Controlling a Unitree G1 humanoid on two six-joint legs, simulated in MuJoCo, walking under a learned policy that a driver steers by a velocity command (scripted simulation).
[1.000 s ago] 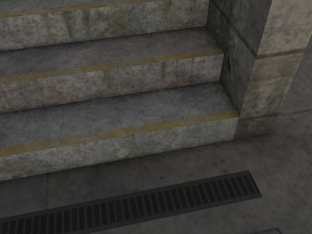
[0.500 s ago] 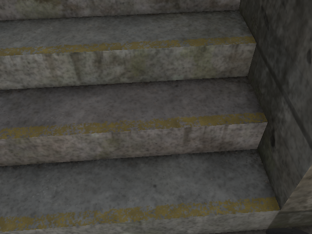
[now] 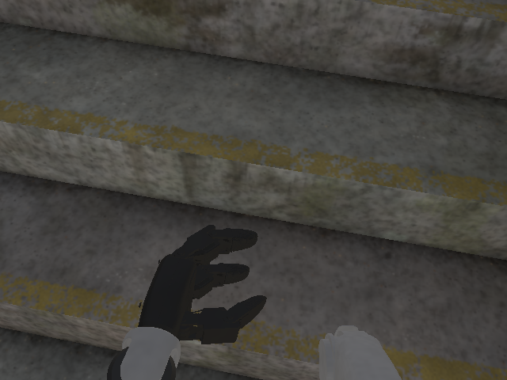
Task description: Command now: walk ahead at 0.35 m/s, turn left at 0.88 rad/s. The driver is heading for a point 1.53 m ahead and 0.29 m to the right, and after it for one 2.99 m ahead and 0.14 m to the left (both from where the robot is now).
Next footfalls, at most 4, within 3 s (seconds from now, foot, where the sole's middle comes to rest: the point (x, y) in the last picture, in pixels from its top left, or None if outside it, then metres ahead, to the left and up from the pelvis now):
0.04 right None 0.25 -0.12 -0.61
0.44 left None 0.30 0.16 -0.61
0.84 right None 0.18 -0.11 -0.61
1.40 left None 0.23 0.11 -0.61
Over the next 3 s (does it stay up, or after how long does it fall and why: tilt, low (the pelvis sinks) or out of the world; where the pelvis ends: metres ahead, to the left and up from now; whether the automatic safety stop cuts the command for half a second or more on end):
stays up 0.17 -0.02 0.16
